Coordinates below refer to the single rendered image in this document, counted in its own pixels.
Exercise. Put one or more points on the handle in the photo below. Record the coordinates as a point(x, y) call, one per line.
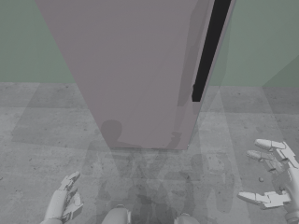
point(213, 34)

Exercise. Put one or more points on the robot left thigh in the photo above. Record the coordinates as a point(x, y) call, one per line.
point(118, 215)

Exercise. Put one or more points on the left robot hand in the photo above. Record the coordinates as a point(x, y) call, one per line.
point(58, 206)

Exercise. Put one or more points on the fridge door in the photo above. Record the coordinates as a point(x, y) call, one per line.
point(135, 63)

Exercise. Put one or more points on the right robot forearm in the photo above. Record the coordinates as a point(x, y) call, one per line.
point(292, 217)

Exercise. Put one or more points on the right robot hand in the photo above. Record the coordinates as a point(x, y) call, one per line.
point(289, 179)

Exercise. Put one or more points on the robot left shin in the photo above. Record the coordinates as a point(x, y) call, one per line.
point(120, 206)

